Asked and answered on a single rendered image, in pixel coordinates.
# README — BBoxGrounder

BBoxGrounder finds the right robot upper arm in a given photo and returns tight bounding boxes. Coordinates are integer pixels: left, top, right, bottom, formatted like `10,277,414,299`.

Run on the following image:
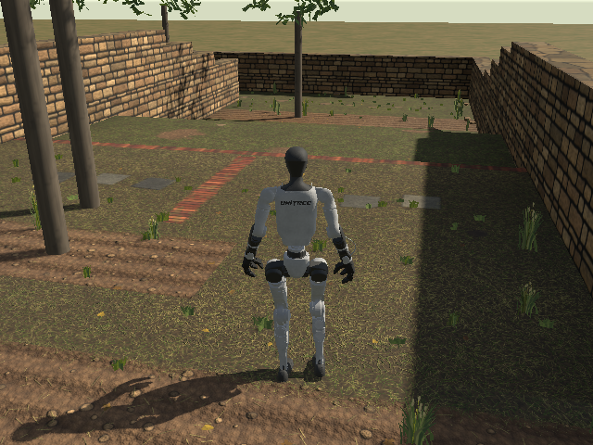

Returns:
316,187,341,239

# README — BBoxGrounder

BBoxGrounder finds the robot left foot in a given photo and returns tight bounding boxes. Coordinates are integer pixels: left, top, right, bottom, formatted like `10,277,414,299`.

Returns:
277,358,294,383

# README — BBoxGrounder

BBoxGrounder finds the robot left shin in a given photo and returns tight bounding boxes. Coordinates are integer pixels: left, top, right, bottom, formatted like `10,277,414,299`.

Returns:
273,309,289,370

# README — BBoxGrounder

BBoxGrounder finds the left robot upper arm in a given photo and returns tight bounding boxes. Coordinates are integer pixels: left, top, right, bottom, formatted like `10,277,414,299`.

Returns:
252,186,277,237

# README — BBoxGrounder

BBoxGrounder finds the robot left hand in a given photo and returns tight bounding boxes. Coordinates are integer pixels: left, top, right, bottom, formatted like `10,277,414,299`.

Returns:
242,257,263,277

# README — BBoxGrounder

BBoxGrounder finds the left robot forearm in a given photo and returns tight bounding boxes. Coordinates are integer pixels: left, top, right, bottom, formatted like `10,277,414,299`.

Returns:
245,224,262,260

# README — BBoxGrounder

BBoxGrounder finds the robot right hand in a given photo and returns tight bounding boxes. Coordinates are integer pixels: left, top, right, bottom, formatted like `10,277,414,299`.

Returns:
334,261,355,284

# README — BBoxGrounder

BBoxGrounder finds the right robot forearm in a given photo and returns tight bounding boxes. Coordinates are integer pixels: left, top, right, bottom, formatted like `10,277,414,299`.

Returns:
333,224,352,264

